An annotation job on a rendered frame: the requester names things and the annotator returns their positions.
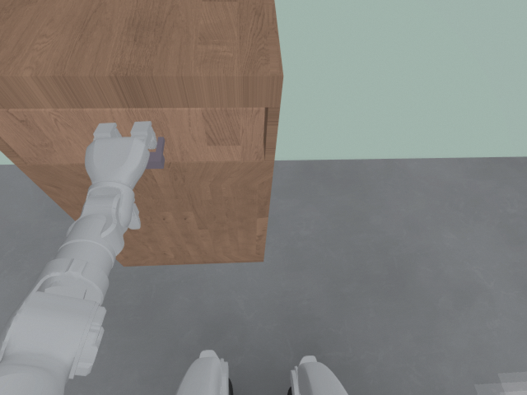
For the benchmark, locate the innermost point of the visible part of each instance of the drawer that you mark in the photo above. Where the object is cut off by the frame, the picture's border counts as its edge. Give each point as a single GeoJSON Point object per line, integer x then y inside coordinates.
{"type": "Point", "coordinates": [61, 136]}

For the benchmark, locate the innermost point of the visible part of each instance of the robot left upper arm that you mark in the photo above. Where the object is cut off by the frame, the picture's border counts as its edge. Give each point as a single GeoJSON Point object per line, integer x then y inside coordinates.
{"type": "Point", "coordinates": [55, 338]}

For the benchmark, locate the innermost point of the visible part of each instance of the left robot thigh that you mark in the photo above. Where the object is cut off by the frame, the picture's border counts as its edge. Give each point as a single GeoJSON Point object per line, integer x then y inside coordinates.
{"type": "Point", "coordinates": [205, 376]}

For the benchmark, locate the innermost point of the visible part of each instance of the robot thigh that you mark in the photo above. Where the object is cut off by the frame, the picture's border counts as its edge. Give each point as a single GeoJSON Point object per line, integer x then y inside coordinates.
{"type": "Point", "coordinates": [315, 378]}
{"type": "Point", "coordinates": [205, 376]}

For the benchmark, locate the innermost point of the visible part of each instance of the cabinet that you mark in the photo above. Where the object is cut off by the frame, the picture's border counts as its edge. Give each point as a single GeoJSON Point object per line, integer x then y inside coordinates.
{"type": "Point", "coordinates": [107, 54]}

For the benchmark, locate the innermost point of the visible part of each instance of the left robot hand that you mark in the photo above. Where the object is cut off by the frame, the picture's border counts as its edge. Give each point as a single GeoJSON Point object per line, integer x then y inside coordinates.
{"type": "Point", "coordinates": [111, 157]}

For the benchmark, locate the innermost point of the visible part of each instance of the left robot forearm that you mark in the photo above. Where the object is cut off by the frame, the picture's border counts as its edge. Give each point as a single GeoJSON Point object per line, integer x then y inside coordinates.
{"type": "Point", "coordinates": [84, 260]}

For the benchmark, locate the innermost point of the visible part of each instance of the handle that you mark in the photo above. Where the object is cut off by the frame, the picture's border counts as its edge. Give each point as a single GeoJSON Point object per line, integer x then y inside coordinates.
{"type": "Point", "coordinates": [156, 159]}

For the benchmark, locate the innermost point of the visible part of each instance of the right robot thigh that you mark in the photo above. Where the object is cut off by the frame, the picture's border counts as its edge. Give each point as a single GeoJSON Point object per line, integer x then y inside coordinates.
{"type": "Point", "coordinates": [315, 378]}

